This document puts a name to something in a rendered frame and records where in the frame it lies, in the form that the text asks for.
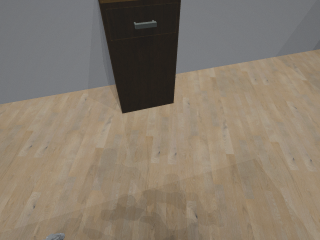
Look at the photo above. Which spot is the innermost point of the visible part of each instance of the cabinet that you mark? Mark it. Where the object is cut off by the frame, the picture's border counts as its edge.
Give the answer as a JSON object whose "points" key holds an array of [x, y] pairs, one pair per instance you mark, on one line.
{"points": [[144, 67]]}

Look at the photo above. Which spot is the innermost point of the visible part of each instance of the drawer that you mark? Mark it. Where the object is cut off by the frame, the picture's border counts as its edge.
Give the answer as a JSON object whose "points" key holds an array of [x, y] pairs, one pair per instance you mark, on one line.
{"points": [[121, 20]]}

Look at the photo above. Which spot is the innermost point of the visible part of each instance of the handle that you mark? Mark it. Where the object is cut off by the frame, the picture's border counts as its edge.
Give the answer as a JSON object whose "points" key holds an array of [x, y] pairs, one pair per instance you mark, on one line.
{"points": [[143, 25]]}

